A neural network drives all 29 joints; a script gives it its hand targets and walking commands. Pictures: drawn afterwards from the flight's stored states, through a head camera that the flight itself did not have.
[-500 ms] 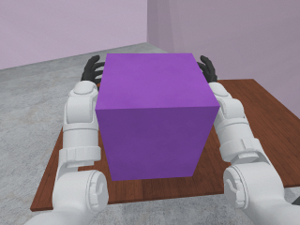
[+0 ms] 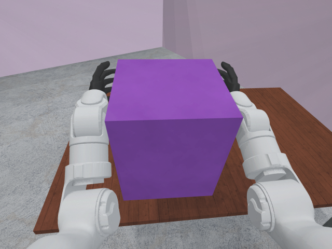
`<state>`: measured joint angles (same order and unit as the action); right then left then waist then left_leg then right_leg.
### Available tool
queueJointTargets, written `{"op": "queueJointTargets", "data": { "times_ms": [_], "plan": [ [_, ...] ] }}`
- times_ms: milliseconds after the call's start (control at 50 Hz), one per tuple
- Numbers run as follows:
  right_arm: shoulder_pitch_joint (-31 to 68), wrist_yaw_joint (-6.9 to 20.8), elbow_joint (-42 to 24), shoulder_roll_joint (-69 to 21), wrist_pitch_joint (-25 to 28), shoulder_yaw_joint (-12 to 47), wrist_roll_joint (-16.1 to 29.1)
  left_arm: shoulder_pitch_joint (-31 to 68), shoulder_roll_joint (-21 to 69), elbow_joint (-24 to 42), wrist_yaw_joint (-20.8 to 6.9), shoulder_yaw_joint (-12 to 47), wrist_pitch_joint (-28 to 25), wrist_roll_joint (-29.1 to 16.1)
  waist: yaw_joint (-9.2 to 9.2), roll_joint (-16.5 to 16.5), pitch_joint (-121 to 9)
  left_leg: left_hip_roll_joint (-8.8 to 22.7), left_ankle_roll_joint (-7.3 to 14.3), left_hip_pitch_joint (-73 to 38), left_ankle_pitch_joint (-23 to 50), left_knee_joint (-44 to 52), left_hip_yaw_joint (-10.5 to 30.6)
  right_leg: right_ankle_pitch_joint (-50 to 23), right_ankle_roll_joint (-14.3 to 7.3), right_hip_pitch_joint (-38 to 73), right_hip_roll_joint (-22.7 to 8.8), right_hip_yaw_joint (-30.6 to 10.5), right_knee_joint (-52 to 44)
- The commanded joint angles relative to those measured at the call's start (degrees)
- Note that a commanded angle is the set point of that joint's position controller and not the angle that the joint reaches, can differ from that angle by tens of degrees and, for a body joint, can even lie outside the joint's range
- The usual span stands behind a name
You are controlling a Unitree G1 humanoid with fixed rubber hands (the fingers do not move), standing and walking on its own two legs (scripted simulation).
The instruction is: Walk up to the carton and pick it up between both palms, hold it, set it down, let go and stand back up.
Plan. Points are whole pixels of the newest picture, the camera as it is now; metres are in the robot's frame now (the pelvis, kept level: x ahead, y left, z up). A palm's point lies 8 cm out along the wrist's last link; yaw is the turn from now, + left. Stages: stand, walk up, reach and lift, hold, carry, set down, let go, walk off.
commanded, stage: hold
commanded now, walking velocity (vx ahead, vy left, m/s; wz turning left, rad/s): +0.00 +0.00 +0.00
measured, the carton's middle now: (167, 130) +0.33 +0.00 +0.18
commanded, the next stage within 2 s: none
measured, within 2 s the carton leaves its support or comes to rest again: neither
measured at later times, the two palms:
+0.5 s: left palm (99, 94) +0.38 +0.15 +0.25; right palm (229, 95) +0.38 -0.15 +0.24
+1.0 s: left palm (98, 94) +0.37 +0.15 +0.25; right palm (229, 95) +0.38 -0.15 +0.24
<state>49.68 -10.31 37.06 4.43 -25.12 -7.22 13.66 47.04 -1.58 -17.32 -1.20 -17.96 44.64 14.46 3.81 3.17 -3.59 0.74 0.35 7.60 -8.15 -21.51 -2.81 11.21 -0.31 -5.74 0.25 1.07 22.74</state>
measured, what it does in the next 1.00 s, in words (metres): stands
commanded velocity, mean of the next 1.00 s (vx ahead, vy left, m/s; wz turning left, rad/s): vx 0.00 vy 0.00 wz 0.00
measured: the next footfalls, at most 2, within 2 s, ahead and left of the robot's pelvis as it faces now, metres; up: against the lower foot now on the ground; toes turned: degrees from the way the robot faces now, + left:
none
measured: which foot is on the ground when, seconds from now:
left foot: down 0.00-1.00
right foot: down 0.00-1.00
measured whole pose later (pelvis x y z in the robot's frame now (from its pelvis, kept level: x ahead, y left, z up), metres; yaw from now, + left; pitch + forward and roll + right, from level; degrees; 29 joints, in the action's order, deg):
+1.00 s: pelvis +0.00 +0.00 +0.00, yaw +0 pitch -6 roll +0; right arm 49.2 -10.6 36.0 4.8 -25.4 -6.5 14.2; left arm 47.0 -1.9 -16.8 -1.3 -17.2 45.0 14.5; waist 3.8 3.2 -3.6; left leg 0.7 0.4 7.6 -8.1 -21.5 -2.8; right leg 11.2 -0.3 -5.7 0.3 1.1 22.7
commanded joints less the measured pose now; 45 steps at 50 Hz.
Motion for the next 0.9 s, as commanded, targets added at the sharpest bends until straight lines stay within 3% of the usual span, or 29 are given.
{"op": "queueJointTargets", "data": {
  "times_ms": [0, 60, 100, 140, 180, 200, 220, 240, 280, 300, 320, 340, 360, 380, 420, 440, 460, 480, 520, 540, 560, 600, 640, 660, 720, 740, 800, 820, 880],
  "plan": [
    [40.9, 5.6, -14.5, -33.4, 1.4, 23.6, 6.8, 31.4, 30.9, 8.3, -6.6, 23.1, -2.9, -6.5, 0.08, -3.8, -18.8, -2.4, 0.6, -9.0, 0.7, 5.6, 1.4, -5.4, 2.5, 6.0, 2.4, 0.2, -8.6],
    [41.0, 5.6, -17.2, -31.8, 2.0, 24.4, 7.4, 28.4, 34.4, 8.3, -6.2, 25.7, -2.3, -6.8, 1.04, -4.4, -19.4, -1.8, -0.7, -11.0, 5.7, 4.9, 1.9, -9.0, 2.3, 6.0, 3.5, 0.9, -7.8],
    [39.0, 5.6, -12.5, -31.3, 1.1, 23.6, 6.7, 28.0, 31.6, 6.4, -6.6, 22.0, -2.1, -4.4, -0.2, -2.7, -15.4, -2.3, 0.4, -10.4, 3.1, 5.8, 1.4, -6.0, 2.5, 5.4, 2.9, 0.9, -8.6],
    [38.0, 5.4, -13.0, -31.1, 0.8, 23.4, 6.8, 27.3, 31.3, 5.9, -6.8, 21.8, -1.7, -4.5, 0.16, -4.1, -15.7, -2.4, -0.1, -9.7, 3.2, 5.4, 1.4, -8.0, 2.4, 6.6, 2.5, 0.4, -8.1],
    [38.2, 5.2, -14.1, -32.6, 0.6, 24.0, 6.9, 27.5, 29.7, 7.6, -7.1, 21.7, -1.9, -4.7, -0.67, -2.5, -16.4, -2.5, 0.6, -10.0, 4.0, 5.1, 1.3, -8.4, 2.9, 7.0, 2.7, 0.6, -8.5],
    [38.4, 5.4, -12.0, -30.4, 0.7, 22.4, 5.3, 29.5, 30.4, 7.6, -7.1, 22.3, -1.9, -4.9, 1.42, -4.7, -15.0, -2.0, 0.0, -10.7, 0.1, 6.3, 1.2, -4.1, 2.5, 4.9, 2.5, 0.9, -8.9],
    [40.4, 5.3, -14.1, -31.3, 1.2, 22.1, 5.6, 28.7, 31.5, 5.9, -7.0, 23.4, -1.9, -5.8, 1.44, -4.6, -15.4, -2.0, 0.0, -9.3, 1.4, 6.0, 1.4, -5.8, 2.3, 5.5, 2.3, 0.6, -8.8],
    [41.3, 5.4, -14.1, -31.0, 1.2, 22.7, 5.7, 28.3, 30.8, 4.3, -7.1, 21.9, -2.0, -5.3, -0.35, -2.6, -15.1, -2.2, 0.9, -8.6, -0.9, 6.5, 1.3, -4.1, 2.6, 5.3, 2.6, 0.5, -8.8],
    [40.2, 5.6, -17.1, -32.9, 1.6, 25.1, 7.1, 28.9, 31.8, 9.1, -6.6, 24.3, -2.3, -5.9, 0.36, -4.2, -19.6, -2.2, 0.1, -10.2, 4.9, 4.8, 1.6, -9.0, 2.5, 7.2, 2.8, 0.6, -7.8],
    [40.3, 5.4, -17.6, -32.8, 1.4, 26.7, 8.5, 28.9, 32.6, 9.2, -6.4, 24.2, -2.2, -5.6, -0.42, -4.1, -19.0, -2.3, -0.2, -11.4, 7.0, 4.6, 1.5, -10.2, 2.5, 7.0, 3.3, 1.0, -7.4],
    [39.9, 5.3, -15.1, -31.4, 0.7, 25.2, 7.7, 26.7, 31.7, 6.0, -6.5, 22.4, -1.4, -4.4, -0.99, -3.6, -15.7, -2.6, 0.2, -10.2, 3.6, 5.1, 1.4, -6.6, 2.7, 5.4, 3.0, 0.6, -8.6],
    [37.3, 5.4, -12.2, -31.5, 0.2, 23.2, 5.9, 27.0, 30.9, 5.6, -6.7, 21.0, -1.7, -4.4, -0.11, -3.2, -13.4, -2.2, 0.6, -9.6, 0.3, 6.2, 1.6, -4.4, 2.7, 4.3, 2.4, 0.2, -9.0],
    [39.3, 5.4, -12.5, -31.5, 0.6, 23.5, 6.6, 27.7, 31.1, 5.3, -7.1, 20.8, -1.7, -3.8, -0.74, -3.2, -14.0, -2.4, 0.8, -10.0, 1.9, 6.4, 1.3, -6.0, 2.6, 5.2, 2.2, 0.2, -9.0],
    [37.6, 5.2, -11.4, -29.9, 0.4, 21.7, 5.9, 27.9, 30.6, 5.4, -7.3, 21.4, -1.8, -4.4, 0.89, -4.2, -13.9, -1.9, 0.2, -9.3, 0.0, 6.6, 1.8, -4.8, 2.1, 5.6, 2.5, 0.2, -8.8],
    [39.2, 5.4, -12.8, -30.4, 0.9, 22.7, 6.2, 28.5, 30.6, 5.0, -7.2, 21.6, -1.7, -4.3, 0.57, -4.1, -14.5, -2.3, 0.3, -8.7, 0.5, 6.6, 1.4, -5.2, 2.3, 6.3, 2.4, 0.5, -8.6],
    [39.8, 5.1, -15.0, -32.7, 1.1, 24.5, 6.8, 28.0, 30.9, 7.9, -7.2, 22.4, -2.0, -5.2, -0.51, -1.7, -17.9, -2.4, 0.5, -9.9, 4.0, 5.8, 0.9, -8.7, 2.6, 7.6, 3.1, 0.8, -8.1],
    [38.4, 5.2, -15.0, -31.7, 1.0, 24.6, 7.3, 28.3, 31.6, 9.6, -6.8, 23.7, -2.2, -5.0, 0.53, -3.8, -17.8, -2.3, -0.2, -10.8, 7.3, 4.8, 1.4, -11.2, 2.6, 7.5, 3.1, 0.8, -7.8],
    [42.2, 4.9, -20.9, -33.0, 1.5, 26.9, 8.5, 27.6, 31.8, 9.6, -6.7, 23.9, -2.2, -6.3, -0.63, -2.6, -21.3, -2.9, 0.2, -12.0, 9.7, 4.0, 1.0, -12.9, 3.2, 8.3, 3.4, 0.9, -8.0],
    [37.6, 4.6, -17.0, -31.3, 0.4, 26.1, 8.4, 27.4, 31.1, 10.4, -6.2, 24.5, -1.9, -6.0, -0.15, -5.1, -18.1, -2.4, -0.4, -12.3, 8.0, 3.7, 1.9, -10.3, 2.6, 5.5, 3.2, 0.2, -8.0],
    [38.2, 4.9, -18.1, -30.0, 0.8, 24.7, 8.3, 26.6, 32.5, 8.6, -6.3, 25.5, -1.8, -6.8, 1.47, -5.6, -17.9, -1.9, -1.5, -12.1, 8.6, 4.0, 1.9, -10.1, 2.0, 5.4, 3.4, 0.6, -8.3],
    [37.0, 4.5, -16.6, -30.5, 0.2, 24.3, 7.8, 26.9, 32.1, 9.2, -6.6, 24.9, -1.6, -6.2, 1.58, -5.0, -16.7, -2.0, -1.1, -10.9, 7.2, 4.3, 1.8, -10.3, 2.3, 6.5, 3.3, 0.5, -8.3],
    [39.9, 5.0, -14.8, -31.7, -0.2, 24.3, 6.9, 27.3, 29.0, 6.0, -7.0, 20.9, -1.6, -4.2, -1.43, -2.1, -14.9, -2.6, 1.3, -9.2, 1.0, 6.1, 1.5, -4.5, 2.8, 5.6, 2.6, 0.1, -9.3],
    [40.1, 5.5, -14.5, -31.3, 0.5, 22.9, 5.9, 28.2, 31.6, 6.0, -7.1, 21.7, -1.3, -4.9, 0.42, -3.7, -15.3, -2.5, 0.4, -8.7, 1.4, 6.2, 0.9, -6.4, 2.0, 7.1, 2.4, 0.2, -8.5],
    [37.0, 5.7, -9.7, -31.7, -0.2, 22.0, 5.5, 30.3, 30.1, 7.0, -7.3, 20.5, -1.6, -3.9, -0.15, -4.2, -14.2, -2.4, 0.8, -8.7, -1.0, 6.5, 0.9, -3.0, 2.2, 5.4, 2.4, 0.5, -8.9],
    [42.7, 5.6, -15.8, -30.8, 1.3, 22.0, 6.0, 29.1, 31.7, 4.8, -7.0, 22.7, -1.7, -5.3, 0.35, -4.3, -16.3, -2.2, 0.3, -8.9, -0.9, 6.1, 1.2, -3.3, 1.9, 4.9, 2.6, 0.8, -8.9],
    [40.1, 5.5, -14.6, -32.6, 1.0, 22.5, 6.2, 28.2, 31.5, 6.2, -6.9, 21.7, -2.1, -4.7, -0.04, -2.9, -16.5, -2.1, 0.5, -9.6, 1.7, 6.0, 1.2, -6.6, 2.3, 5.9, 2.5, 0.4, -8.6],
    [36.7, 5.1, -13.8, -32.0, 0.7, 22.6, 5.6, 29.2, 31.3, 8.6, -7.4, 23.6, -2.6, -6.0, 1.53, -3.8, -17.1, -2.2, -0.1, -9.9, 2.0, 6.2, 1.4, -7.7, 2.8, 6.5, 2.6, 0.7, -8.4],
    [38.5, 5.0, -14.4, -31.9, 0.9, 23.6, 5.8, 26.0, 30.7, 5.0, -7.6, 21.8, -1.7, -4.3, 0.46, -3.3, -14.5, -2.5, 0.5, -9.4, 2.1, 6.2, 1.1, -8.7, 3.0, 6.8, 2.3, 0.8, -8.5],
    [38.7, 4.9, -15.9, -32.4, 0.5, 26.2, 8.1, 26.5, 30.1, 6.6, -7.1, 20.9, -2.0, -4.3, -1.28, -1.9, -17.3, -2.8, 0.9, -10.5, 5.4, 5.1, 1.4, -10.6, 3.0, 7.4, 2.7, 0.1, -8.3]
  ]
}}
